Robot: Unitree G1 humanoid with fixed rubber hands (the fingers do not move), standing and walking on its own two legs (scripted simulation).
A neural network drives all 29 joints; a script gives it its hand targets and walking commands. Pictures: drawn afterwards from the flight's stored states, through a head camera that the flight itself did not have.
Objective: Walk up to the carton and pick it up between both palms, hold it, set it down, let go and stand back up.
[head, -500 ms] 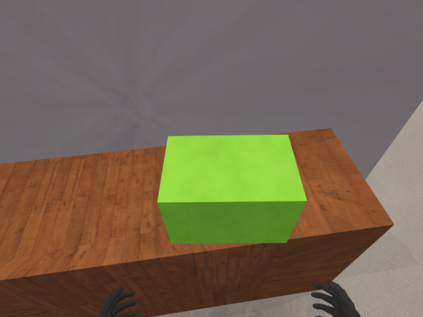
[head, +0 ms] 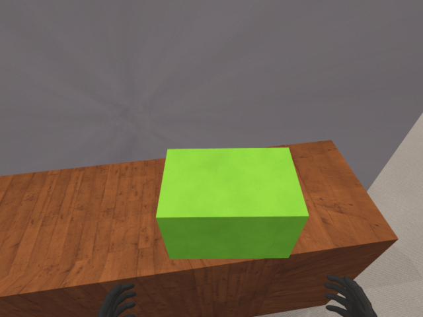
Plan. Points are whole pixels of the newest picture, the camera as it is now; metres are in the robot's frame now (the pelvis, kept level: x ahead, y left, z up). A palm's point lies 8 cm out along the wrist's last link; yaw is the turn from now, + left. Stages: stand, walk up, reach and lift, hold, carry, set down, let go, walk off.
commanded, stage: reach and lift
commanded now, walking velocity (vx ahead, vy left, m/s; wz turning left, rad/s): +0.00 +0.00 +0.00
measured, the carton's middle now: (228, 204) +0.40 -0.01 -0.06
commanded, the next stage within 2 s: none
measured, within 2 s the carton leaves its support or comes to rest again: neither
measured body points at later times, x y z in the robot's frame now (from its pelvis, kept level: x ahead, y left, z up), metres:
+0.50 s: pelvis -0.03 +0.00 -0.01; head +0.00 -0.01 +0.44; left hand +0.22 +0.24 -0.05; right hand +0.21 -0.26 -0.05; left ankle +0.00 +0.13 -0.74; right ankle -0.01 -0.12 -0.74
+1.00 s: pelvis -0.02 +0.00 +0.00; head +0.00 +0.00 +0.45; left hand +0.29 +0.23 -0.01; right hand +0.29 -0.27 +0.00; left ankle +0.00 +0.13 -0.74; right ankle -0.01 -0.12 -0.74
